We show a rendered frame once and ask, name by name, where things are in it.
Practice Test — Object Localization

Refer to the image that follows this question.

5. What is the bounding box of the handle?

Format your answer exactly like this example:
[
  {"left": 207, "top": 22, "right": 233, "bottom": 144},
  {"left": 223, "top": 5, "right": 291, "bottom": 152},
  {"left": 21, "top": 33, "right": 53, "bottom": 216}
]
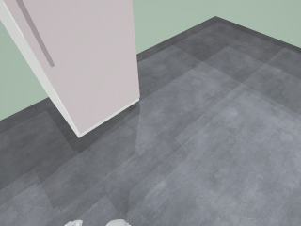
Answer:
[{"left": 16, "top": 0, "right": 55, "bottom": 67}]

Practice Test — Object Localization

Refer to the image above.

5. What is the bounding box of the fridge door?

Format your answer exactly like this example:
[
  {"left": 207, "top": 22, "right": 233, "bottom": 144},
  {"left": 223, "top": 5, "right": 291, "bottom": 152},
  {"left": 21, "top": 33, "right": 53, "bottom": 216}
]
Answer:
[{"left": 3, "top": 0, "right": 140, "bottom": 134}]

